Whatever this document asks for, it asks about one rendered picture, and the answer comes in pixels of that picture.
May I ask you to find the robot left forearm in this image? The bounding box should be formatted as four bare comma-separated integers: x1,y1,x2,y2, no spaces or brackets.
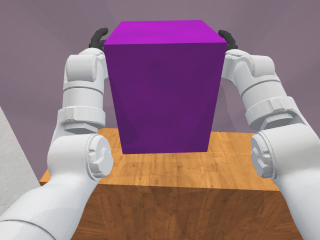
47,48,108,171

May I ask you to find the robot left upper arm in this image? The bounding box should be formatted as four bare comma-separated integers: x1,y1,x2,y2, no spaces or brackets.
0,133,114,240

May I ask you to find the pedestal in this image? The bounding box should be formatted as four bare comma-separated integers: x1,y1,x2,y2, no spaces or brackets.
39,128,304,240

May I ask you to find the robot right forearm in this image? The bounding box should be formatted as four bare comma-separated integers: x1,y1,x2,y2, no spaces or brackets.
221,49,320,144

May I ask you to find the robot left hand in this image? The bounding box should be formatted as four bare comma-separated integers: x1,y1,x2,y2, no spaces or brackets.
88,27,109,72

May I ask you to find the robot right upper arm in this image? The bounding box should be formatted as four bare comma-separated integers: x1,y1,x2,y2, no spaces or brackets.
250,123,320,240

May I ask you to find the carton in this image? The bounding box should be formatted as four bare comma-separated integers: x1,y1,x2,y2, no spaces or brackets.
103,20,228,154

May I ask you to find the robot right hand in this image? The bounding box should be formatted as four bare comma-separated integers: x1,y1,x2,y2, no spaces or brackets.
218,29,238,52

